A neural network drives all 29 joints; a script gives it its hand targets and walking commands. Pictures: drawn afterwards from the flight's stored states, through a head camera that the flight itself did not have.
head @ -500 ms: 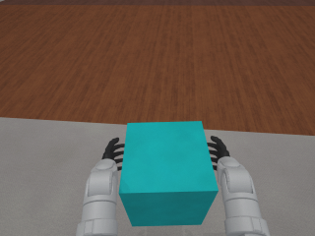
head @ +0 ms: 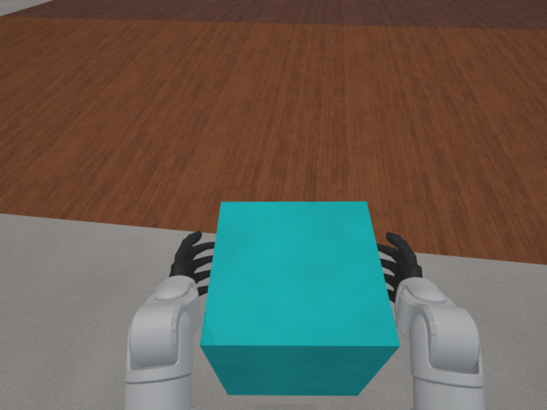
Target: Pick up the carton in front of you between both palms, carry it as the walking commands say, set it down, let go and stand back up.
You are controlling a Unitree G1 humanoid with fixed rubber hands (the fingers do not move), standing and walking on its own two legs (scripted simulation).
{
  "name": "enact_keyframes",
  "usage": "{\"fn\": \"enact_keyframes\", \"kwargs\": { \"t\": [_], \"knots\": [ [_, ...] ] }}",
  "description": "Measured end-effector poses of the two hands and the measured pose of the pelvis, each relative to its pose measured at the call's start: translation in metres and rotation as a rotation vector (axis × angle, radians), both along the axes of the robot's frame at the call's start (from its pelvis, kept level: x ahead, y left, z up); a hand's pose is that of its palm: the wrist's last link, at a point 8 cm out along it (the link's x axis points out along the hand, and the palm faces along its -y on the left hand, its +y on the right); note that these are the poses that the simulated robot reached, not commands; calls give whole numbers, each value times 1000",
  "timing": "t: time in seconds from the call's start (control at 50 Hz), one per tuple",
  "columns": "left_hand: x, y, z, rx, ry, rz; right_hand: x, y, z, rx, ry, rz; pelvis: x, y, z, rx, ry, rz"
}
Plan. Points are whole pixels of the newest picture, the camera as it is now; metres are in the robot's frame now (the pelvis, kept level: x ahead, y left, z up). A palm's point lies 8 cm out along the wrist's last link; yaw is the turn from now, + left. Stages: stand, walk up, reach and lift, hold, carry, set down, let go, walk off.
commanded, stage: carry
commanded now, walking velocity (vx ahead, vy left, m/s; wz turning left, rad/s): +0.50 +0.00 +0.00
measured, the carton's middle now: (293, 304) +0.27 -0.01 +0.03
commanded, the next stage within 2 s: none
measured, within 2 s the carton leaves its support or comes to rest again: neither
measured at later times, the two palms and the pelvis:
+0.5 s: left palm (201, 179) +0.47 +0.15 +0.12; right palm (364, 172) +0.50 -0.15 +0.12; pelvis +0.26 -0.02 +0.02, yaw +0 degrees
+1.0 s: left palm (214, 107) +0.81 +0.17 +0.10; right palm (330, 106) +0.79 -0.13 +0.11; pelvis +0.57 +0.03 +0.03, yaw -4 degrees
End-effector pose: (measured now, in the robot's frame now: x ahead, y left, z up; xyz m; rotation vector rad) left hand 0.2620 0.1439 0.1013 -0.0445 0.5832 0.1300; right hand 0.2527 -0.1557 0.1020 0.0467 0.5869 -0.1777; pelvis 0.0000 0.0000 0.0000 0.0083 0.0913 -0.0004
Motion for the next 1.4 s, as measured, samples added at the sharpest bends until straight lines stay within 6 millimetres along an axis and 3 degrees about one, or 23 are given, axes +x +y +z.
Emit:
{"fn": "enact_keyframes", "kwargs": {
  "t": [0.08, 0.2, 0.28, 0.38, 0.44, 0.54, 0.7, 0.76, 0.88, 0.98, 1.08, 1.2, 1.28, 1.4],
  "knots": [
    [24, 6, -10, -9, 53, 11, 26, 5, -9, 25, 51, -11, 36, 5, 1, 10, 27, -61],
    [79, -19, -12, -7, 96, -45, 57, -18, -20, 61, 94, -93, 90, -4, 4, -33, 31, -47],
    [113, -23, -14, -18, 67, -7, 105, -24, -16, 59, 64, -59, 131, -17, 0, -32, 3, 13],
    [143, -5, 2, -28, 72, 112, 171, -5, 4, 52, 73, 65, 186, -25, 17, 6, 4, 23],
    [172, 2, 14, -20, 50, 143, 209, 3, 12, 52, 51, 101, 221, -23, 22, 21, 2, 14],
    [242, 7, 18, -16, 21, 110, 266, 7, 10, 52, 20, 72, 283, -11, 16, 19, -14, -1],
    [377, 14, -28, -39, 74, -10, 366, 15, -26, 15, 71, -49, 402, 21, -15, 21, -51, -62],
    [416, 13, -30, -28, 132, -57, 391, 15, -28, 23, 128, -96, 432, 31, -4, 4, -42, -80],
    [480, 17, -14, -28, 142, -96, 449, 20, -9, 28, 138, -130, 498, 39, 22, -39, -31, -81],
    [534, 25, 0, -40, 97, -49, 518, 26, 9, 13, 95, -80, 560, 35, 30, -55, -31, -65],
    [598, 22, 11, -46, 32, -4, 593, 23, 19, 9, 31, -35, 626, 23, 23, -48, -38, -57],
    [685, -2, 4, -28, -7, 9, 682, -3, 2, 32, -9, -24, 711, -2, -3, -20, -57, -25],
    [730, -11, 8, 10, 14, 18, 730, -11, -2, 70, 11, -23, 739, -9, -1, -28, -39, -14],
    [773, -8, 31, 5, -29, 43, 780, -9, 20, 76, -31, -3, 773, -11, 11, -15, -37, -10]
  ]
}}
